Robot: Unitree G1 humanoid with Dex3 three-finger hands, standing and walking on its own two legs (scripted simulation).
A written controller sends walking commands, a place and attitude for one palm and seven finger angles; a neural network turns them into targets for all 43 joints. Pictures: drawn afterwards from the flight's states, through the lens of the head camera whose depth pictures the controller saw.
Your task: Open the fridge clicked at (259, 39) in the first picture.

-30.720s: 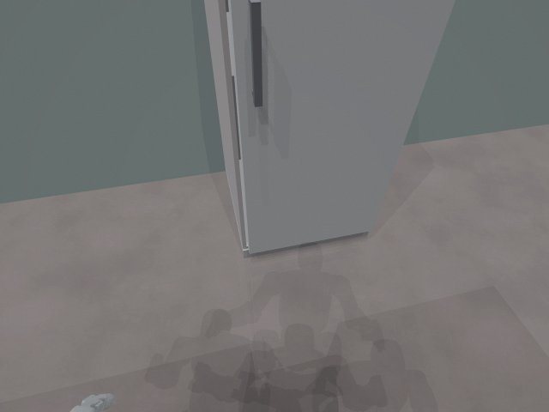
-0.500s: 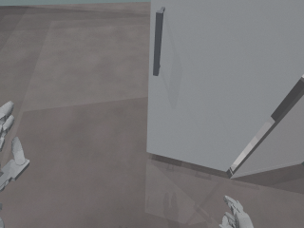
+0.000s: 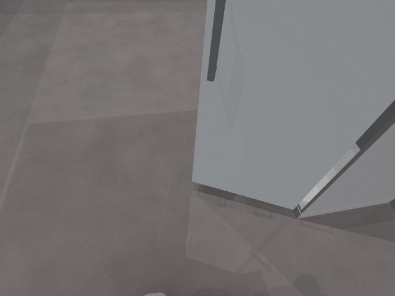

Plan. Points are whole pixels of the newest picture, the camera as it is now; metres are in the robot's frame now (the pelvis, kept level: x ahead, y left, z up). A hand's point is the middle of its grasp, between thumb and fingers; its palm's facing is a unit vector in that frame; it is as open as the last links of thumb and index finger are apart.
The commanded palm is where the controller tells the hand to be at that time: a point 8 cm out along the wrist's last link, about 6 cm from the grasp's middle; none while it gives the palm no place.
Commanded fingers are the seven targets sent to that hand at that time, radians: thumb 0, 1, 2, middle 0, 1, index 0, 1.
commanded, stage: let the arm hang, fingers relaxed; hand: left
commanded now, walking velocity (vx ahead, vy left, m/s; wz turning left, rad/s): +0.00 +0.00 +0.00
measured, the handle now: (217, 38) +0.70 +0.00 +0.16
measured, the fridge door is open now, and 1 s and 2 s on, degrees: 63 63 63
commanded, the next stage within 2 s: look to check the result in 0.60 s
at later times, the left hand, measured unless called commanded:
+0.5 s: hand out of the picture +0.07 +0.19 -0.16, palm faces -0.03 -0.97 -0.22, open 7.4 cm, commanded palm none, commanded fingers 0.00 0.90 0.90 -0.20 -0.30 -0.20 -0.30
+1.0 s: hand out of the picture +0.05 +0.17 -0.17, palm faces -0.02 -0.98 -0.22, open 7.4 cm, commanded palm none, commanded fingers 0.00 0.90 0.90 -0.20 -0.30 -0.20 -0.30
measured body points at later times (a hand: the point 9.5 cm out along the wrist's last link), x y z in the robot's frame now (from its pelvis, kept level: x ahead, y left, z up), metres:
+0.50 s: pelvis +0.02 +0.00 +0.01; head +0.03 +0.00 +0.46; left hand +0.07 +0.24 -0.15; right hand +0.05 -0.24 -0.15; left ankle +0.06 +0.10 -0.74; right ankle +0.00 -0.11 -0.74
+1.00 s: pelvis +0.04 -0.02 +0.01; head +0.06 -0.02 +0.46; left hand +0.06 +0.22 -0.15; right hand +0.05 -0.24 -0.15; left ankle +0.06 +0.10 -0.74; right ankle +0.00 -0.11 -0.74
